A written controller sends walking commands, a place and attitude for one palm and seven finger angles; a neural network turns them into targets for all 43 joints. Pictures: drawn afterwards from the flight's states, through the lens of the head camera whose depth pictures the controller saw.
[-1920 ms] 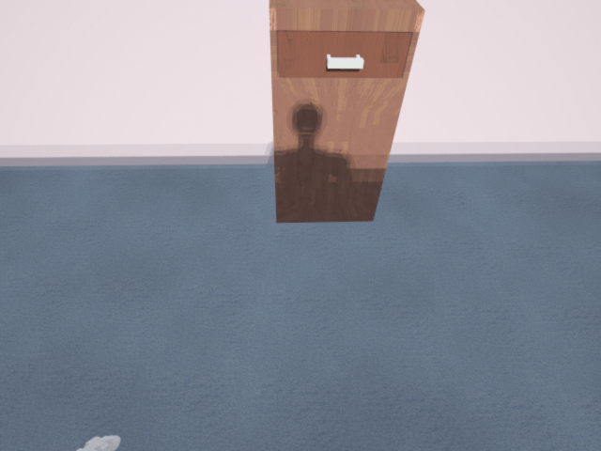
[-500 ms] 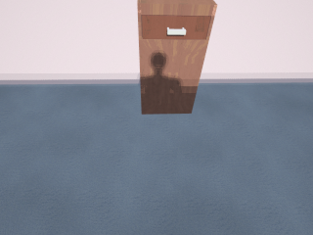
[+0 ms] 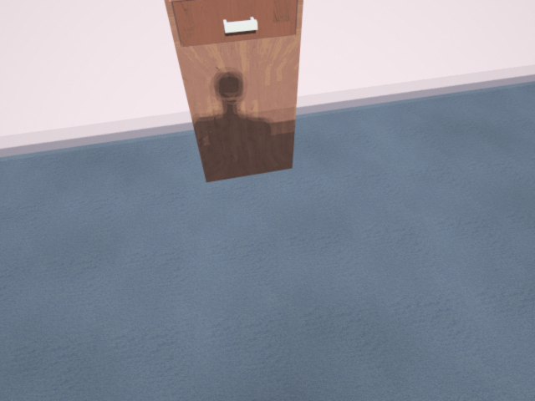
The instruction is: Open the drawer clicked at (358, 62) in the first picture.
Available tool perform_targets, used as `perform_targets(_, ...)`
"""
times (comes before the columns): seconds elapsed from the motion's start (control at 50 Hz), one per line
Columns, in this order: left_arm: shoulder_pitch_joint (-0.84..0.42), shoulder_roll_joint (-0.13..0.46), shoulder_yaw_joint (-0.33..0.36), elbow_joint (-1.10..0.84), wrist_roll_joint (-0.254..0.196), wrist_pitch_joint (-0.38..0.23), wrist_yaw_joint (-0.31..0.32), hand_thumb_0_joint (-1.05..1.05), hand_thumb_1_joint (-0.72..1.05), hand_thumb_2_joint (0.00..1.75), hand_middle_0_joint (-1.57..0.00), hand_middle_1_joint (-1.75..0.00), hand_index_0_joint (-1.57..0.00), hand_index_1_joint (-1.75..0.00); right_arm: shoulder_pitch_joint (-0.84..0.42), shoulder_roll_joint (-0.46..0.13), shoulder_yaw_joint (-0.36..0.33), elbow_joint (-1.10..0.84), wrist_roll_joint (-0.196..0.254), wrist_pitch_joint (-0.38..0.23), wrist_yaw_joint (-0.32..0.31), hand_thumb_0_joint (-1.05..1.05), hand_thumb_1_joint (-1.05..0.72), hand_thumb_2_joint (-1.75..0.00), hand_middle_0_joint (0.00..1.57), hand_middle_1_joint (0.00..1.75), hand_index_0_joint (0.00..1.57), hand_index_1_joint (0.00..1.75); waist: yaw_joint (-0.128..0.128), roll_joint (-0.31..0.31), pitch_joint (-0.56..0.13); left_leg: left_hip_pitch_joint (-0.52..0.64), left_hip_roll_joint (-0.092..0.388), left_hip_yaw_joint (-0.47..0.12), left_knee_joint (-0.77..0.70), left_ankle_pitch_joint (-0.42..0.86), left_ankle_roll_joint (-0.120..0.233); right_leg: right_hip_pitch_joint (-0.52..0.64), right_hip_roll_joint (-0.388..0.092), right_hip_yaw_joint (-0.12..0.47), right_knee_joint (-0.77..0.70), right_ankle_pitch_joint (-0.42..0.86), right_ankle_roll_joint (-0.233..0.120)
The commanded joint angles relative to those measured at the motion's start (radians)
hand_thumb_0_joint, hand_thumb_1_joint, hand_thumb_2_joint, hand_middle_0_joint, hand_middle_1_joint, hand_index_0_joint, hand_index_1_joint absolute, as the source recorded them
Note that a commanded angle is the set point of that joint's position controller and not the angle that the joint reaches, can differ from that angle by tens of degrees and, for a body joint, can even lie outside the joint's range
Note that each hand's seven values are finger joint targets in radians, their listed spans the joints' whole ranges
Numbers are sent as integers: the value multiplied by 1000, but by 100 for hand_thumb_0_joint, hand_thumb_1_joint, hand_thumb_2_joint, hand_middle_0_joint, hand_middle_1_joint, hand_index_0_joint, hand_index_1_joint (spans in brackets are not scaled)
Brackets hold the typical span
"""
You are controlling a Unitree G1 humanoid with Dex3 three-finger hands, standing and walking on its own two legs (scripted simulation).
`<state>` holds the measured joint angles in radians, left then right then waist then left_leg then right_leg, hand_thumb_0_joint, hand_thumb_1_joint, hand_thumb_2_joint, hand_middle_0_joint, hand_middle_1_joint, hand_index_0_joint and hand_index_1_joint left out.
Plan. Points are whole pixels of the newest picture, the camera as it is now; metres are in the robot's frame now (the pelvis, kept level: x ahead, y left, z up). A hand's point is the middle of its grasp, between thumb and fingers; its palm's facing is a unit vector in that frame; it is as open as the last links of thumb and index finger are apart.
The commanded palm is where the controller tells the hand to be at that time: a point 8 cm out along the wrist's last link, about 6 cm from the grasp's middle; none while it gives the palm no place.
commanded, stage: walk to a spot facing it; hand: left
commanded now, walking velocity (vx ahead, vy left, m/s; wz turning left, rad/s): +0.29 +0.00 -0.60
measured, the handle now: (239, 23) +1.22 +0.21 +0.02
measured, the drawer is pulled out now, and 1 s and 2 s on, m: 0.00 0.00 0.00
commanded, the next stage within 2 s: none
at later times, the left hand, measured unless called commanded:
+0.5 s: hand out of the picture +0.11 +0.22 -0.16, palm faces -0.10 -0.98 -0.19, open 7.4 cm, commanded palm none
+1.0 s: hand (232, 233) +0.49 +0.14 -0.17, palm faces -0.54 -0.83 -0.13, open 7.4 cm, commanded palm none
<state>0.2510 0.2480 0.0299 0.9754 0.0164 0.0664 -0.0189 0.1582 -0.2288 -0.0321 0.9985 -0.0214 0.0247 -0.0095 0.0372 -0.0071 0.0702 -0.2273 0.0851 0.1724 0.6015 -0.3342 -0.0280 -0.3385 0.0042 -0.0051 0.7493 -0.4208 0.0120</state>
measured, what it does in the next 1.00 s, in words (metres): walks ahead, turning right: left foot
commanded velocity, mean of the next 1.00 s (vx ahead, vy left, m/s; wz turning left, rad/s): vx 0.31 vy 0.00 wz -0.59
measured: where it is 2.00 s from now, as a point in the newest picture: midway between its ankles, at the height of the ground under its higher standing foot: (323, 295)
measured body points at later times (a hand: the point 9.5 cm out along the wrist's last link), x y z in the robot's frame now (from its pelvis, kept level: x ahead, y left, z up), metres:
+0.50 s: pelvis +0.12 +0.03 +0.01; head +0.14 +0.04 +0.46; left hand +0.11 +0.27 -0.14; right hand +0.19 -0.24 -0.11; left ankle +0.19 +0.14 -0.71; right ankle +0.01 -0.09 -0.72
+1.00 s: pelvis +0.31 +0.04 +0.01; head +0.35 +0.04 +0.45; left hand +0.52 +0.18 -0.15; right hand +0.09 -0.08 -0.12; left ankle +0.20 +0.13 -0.72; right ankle +0.33 -0.09 -0.66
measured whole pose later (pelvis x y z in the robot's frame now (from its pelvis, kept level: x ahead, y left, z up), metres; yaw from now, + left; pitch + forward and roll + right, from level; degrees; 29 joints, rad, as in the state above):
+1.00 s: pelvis +0.31 +0.04 +0.01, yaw -33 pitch +1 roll -2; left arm 0.15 0.20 0.08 0.95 0.03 0.05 -0.04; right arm 0.53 -0.12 -0.01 1.10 -0.03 -0.07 -0.04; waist -0.03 -0.03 0.05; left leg 0.09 0.02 0.36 0.33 -0.43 0.04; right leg -0.63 -0.01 -0.13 0.98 -0.16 -0.02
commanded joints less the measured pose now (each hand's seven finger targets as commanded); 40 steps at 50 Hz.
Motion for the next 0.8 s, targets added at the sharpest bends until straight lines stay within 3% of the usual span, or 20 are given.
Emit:
perform_targets(0.0, 227, 258, 75, -39, 26, -59, 17, 0, 90, 90, -20, -30, -20, -30, -85, -80, -29, -155, 6, -5, 3, 0, -90, -90, 20, 30, 20, 30, 84, -440, -18, -516, -67, -26, 513, -352, -30, 245, -327, 639, -554, -92, -122)
perform_targets(0.02, 235, 247, 74, -54, 8, -60, 34, 0, 90, 90, -20, -30, -20, -30, -143, -130, -36, -184, 0, -10, 5, 0, -90, -90, 20, 30, 20, 30, 88, -295, 27, -506, -36, -182, 563, -257, -9, 151, -356, 709, -641, -153, -167)
perform_targets(0.04, 152, 223, 74, -76, 6, -66, 34, 0, 90, 90, -20, -30, -20, -30, -101, -142, -46, -167, 3, -15, 13, 0, -90, -90, 20, 30, 20, 30, 30, -220, 39, -483, 7, -199, 562, -129, 2, 119, -317, 620, -648, -296, -184)
perform_targets(0.06, 119, 196, 70, -86, 5, -74, 33, 0, 90, 90, -20, -30, -20, -30, -97, -138, -48, -151, 1, -22, 17, 0, -90, -90, 20, 30, 20, 30, 18, -170, 43, -462, 13, -185, 576, -81, -1, 87, -281, 621, -634, -306, -169)
perform_targets(0.12, 110, 135, 55, -83, 1, -103, 24, 0, 90, 90, -20, -30, -20, -30, -47, -117, -50, -123, -7, -32, 24, 0, -90, -90, 20, 30, 20, 30, -17, -50, 4, -411, 20, -185, 532, 79, -21, 112, -206, 447, -579, -66, -171)
perform_targets(0.2, 184, 119, 60, -54, 2, -122, 21, 0, 90, 90, -20, -30, -20, -30, -33, -82, -48, -127, -6, -40, 23, 0, -90, -90, 20, 30, 20, 30, -11, -69, -42, -451, 15, -175, 485, 127, -38, 212, -177, 390, -550, 94, -181)
perform_targets(0.32, 255, 105, 63, -26, 11, -124, 24, 0, 90, 90, -20, -30, -20, -30, -128, -57, -41, -182, -2, -61, 21, 0, -90, -90, 20, 30, 20, 30, 38, -106, -53, -470, 0, -157, 298, 72, -42, 311, -183, 438, -516, 203, -219)
perform_targets(0.38, 246, 113, 66, -25, 15, -120, 28, 0, 90, 90, -20, -30, -20, -30, -146, -51, -38, -198, 4, -71, 21, 0, -90, -90, 20, 30, 20, 30, 42, -129, -42, -409, -18, -155, 194, 34, -34, 299, -187, 451, -489, 257, -220)
perform_targets(0.44, 186, 128, 74, -41, 16, -115, 31, 0, 90, 90, -20, -30, -20, -30, -100, -50, -38, -195, 12, -85, 17, 0, -90, -90, 20, 30, 20, 30, 11, -150, -46, -223, -48, -147, 32, 16, -19, 211, -169, 444, -423, 351, -199)
perform_targets(0.48, 119, 121, 78, -59, 9, -111, 29, 0, 90, 90, -20, -30, -20, -30, 73, -83, -47, -140, 14, -96, 2, 0, -90, -90, 20, 30, 20, 30, -72, -83, -79, 120, -59, -140, -150, 101, -8, 9, -85, 372, -278, 311, -145)
perform_targets(0.5, 124, 76, 75, -67, -1, -110, 20, 0, 90, 90, -20, -30, -20, -30, 212, -163, -63, -98, 9, -102, -14, 0, -90, -90, 20, 30, 20, 30, -125, 69, -167, 383, 79, -276, -209, 34, 22, -146, 7, 288, -73, 238, -107)
perform_targets(0.52, 138, 23, 66, -84, -9, -112, 7, 0, 90, 90, -20, -30, -20, -30, 334, -267, -87, -71, -4, -104, -15, 0, -90, -90, 20, 30, 20, 30, -148, 352, -220, 489, 381, -633, -322, -88, 102, -350, 107, 112, 257, -145, -42)
perform_targets(0.54, 117, 47, 73, -89, 2, -114, 7, 0, 90, 90, -20, -30, -20, -30, 312, -248, -75, -83, -1, -90, -13, 0, -90, -90, 20, 30, 20, 30, -130, 260, -158, 361, 438, -709, -391, -189, 139, -366, 42, 105, 391, -130, -35)
perform_targets(0.56, 97, 61, 76, -80, 10, -106, 7, 0, 90, 90, -20, -30, -20, -30, 237, -190, -63, -100, -2, -88, -14, 0, -90, -90, 20, 30, 20, 30, -99, 223, -75, 232, 397, -664, -428, -235, 127, -372, -5, 112, 469, -58, -28)
perform_targets(0.58, 64, 60, 82, -70, 17, -102, -2, 0, 90, 90, -20, -30, -20, -30, 193, -128, -47, -103, 0, -96, -15, 0, -90, -90, 20, 30, 20, 30, -79, 145, 8, 135, 347, -553, -433, -167, 98, -372, -38, 90, 511, 32, -27)
perform_targets(0.6, 57, 43, 82, -64, 23, -94, -14, 0, 90, 90, -20, -30, -20, -30, 171, -87, -32, -101, 0, -105, -15, 0, -90, -90, 20, 30, 20, 30, -53, 126, 53, 72, 293, -432, -427, -33, 56, -344, -62, 75, 512, 100, -23)
perform_targets(0.64, 103, -2, 74, -48, 22, -71, -21, 0, 90, 90, -20, -30, -20, -30, 179, -51, -21, -78, 4, -120, -20, 0, -90, -90, 20, 30, 20, 30, -13, 160, 49, 56, 210, -217, -391, 268, -26, -309, -52, 47, 520, 193, -11)
perform_targets(0.66, 121, -14, 73, -36, 19, -66, -20, 0, 90, 90, -20, -30, -20, -30, 197, -35, -16, -65, 9, -126, -25, 0, -90, -90, 20, 30, 20, 30, -4, 168, 24, 76, 183, -153, -363, 400, -57, -296, -47, 37, 530, 228, -10)
perform_targets(0.72, 106, -26, 74, -42, 24, -45, -15, 0, 90, 90, -20, -30, -20, -30, 261, -15, -14, -36, 7, -130, -33, 0, -90, -90, 20, 30, 20, 30, 0, 180, 12, 112, 165, -56, -339, 606, -99, -355, -30, 25, 576, 281, -8)
perform_targets(0.78, 47, -28, 72, -60, 24, -37, -17, 0, 90, 90, -20, -30, -20, -30, 299, -14, -7, -14, 8, -132, -37, 0, -90, -90, 20, 30, 20, 30, -5, 154, 22, 168, 173, -23, -338, 693, -103, -431, -28, 6, 570, 312, -6)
